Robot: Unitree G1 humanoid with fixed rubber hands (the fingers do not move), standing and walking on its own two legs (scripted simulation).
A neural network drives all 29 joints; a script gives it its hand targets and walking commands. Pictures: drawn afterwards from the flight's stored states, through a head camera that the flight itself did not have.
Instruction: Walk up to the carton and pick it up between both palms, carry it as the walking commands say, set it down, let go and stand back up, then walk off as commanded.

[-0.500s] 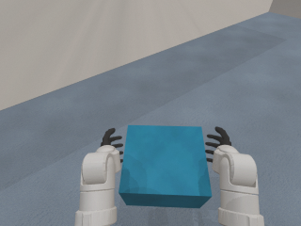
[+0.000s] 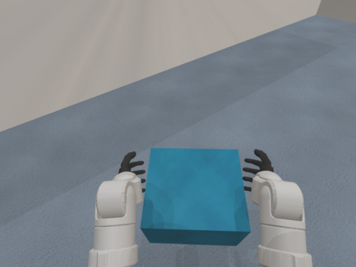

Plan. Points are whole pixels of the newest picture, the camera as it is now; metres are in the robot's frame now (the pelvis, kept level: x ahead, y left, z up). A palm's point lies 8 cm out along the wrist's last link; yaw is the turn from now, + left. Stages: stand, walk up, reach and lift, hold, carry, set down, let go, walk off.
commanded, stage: carry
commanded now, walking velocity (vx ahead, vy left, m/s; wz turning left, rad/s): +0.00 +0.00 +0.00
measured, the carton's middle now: (193, 196) +0.31 +0.00 +0.00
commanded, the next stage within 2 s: none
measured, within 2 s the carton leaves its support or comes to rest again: neither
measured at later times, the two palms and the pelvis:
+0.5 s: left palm (126, 183) +0.28 +0.14 +0.09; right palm (263, 181) +0.29 -0.15 +0.09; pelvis +0.00 +0.00 +0.00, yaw +0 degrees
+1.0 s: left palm (128, 186) +0.29 +0.15 +0.07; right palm (261, 185) +0.29 -0.15 +0.07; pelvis +0.00 +0.00 +0.00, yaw +0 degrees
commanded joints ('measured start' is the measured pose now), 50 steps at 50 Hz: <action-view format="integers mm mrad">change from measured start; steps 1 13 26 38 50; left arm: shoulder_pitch -602 -599 -591 -569 -522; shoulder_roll -985 -984 -981 -965 -924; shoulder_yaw -671 -669 -659 -629 -570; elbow -55 -55 -43 -3 59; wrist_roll -462 -460 -446 -407 -326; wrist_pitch -7 -12 -29 -82 -204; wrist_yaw -501 -500 -500 -498 -496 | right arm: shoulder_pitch -533 -528 -518 -493 -435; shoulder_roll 1025 1022 1017 1001 964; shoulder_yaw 681 677 667 640 590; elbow -5 -4 8 50 115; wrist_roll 454 449 436 398 321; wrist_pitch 16 10 -7 -59 -182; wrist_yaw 460 458 459 461 461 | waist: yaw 4 5 5 5 6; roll -14 -11 -9 -9 -6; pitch -279 -280 -280 -279 -278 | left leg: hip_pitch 205 210 213 213 210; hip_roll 93 96 98 99 100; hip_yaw -101 -101 -102 -98 -92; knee -19 -21 -23 -23 -26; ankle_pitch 182 183 181 175 160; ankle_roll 31 30 28 25 21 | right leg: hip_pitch -12 -13 -15 -17 -18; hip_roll -140 -136 -135 -134 -128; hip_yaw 129 124 120 116 108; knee -127 -127 -125 -126 -127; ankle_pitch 208 202 195 199 202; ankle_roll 5 7 10 14 19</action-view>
